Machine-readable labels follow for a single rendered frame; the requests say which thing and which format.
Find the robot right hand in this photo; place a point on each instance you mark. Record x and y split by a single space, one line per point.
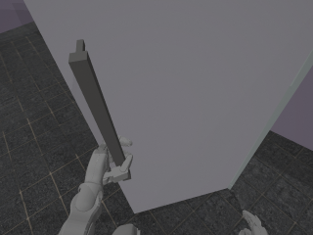
254 223

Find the fridge door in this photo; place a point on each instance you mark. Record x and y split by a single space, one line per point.
192 83

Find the robot left forearm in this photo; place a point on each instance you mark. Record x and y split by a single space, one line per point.
85 209

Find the robot left thigh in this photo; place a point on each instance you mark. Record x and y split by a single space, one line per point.
127 229

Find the handle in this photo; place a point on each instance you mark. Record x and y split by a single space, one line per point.
81 66

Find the robot left hand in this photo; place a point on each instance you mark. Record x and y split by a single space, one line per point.
100 162

